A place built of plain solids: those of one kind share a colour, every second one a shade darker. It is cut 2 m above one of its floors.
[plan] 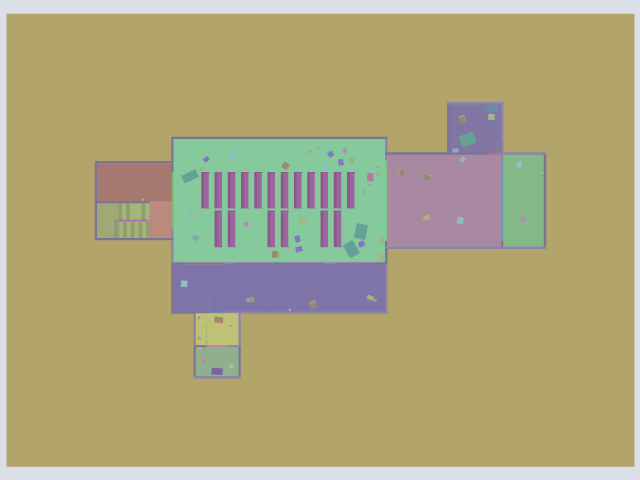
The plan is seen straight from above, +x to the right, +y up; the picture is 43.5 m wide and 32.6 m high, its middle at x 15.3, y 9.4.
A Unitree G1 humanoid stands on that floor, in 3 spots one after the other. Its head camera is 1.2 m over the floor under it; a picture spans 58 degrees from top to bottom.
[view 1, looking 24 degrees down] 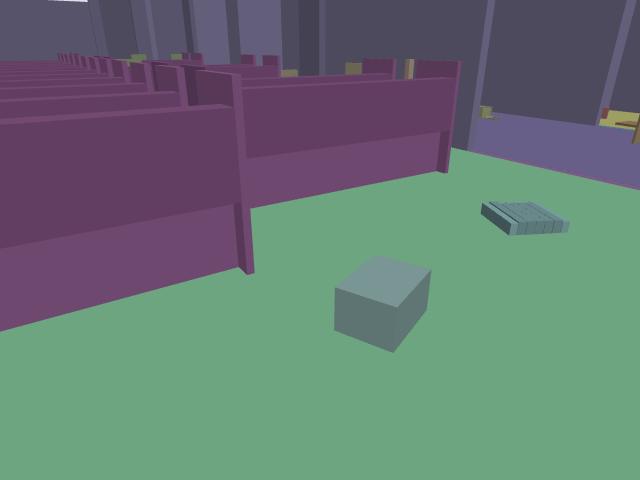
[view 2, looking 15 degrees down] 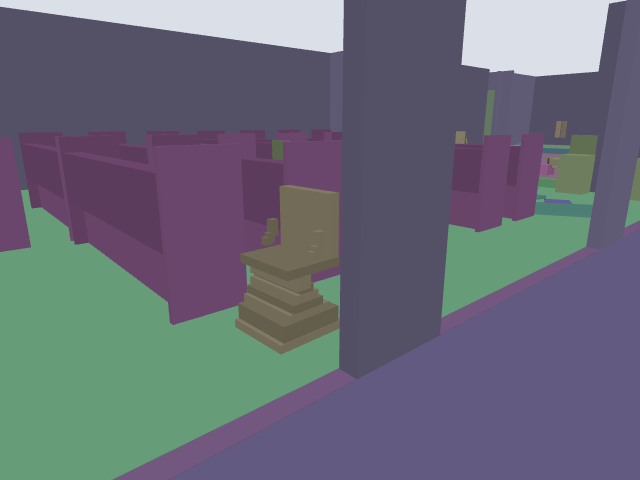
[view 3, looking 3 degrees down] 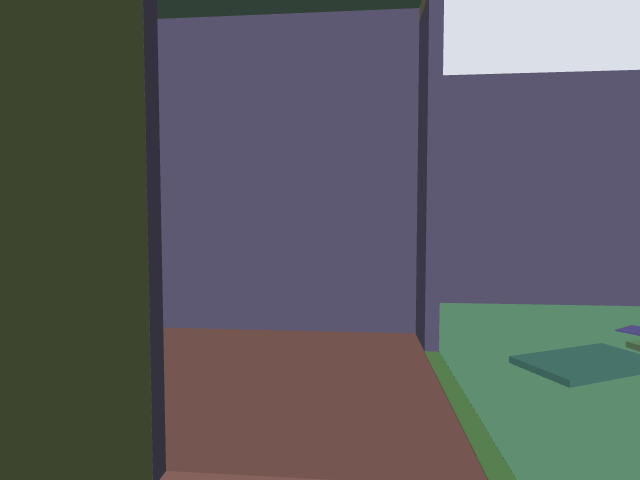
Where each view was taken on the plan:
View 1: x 5.17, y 12.43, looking -33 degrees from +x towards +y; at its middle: floor_nave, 2.95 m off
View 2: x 10.82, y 6.47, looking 49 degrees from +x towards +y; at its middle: folding_chair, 2.36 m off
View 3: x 4.62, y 10.11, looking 95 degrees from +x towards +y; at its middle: wall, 4.52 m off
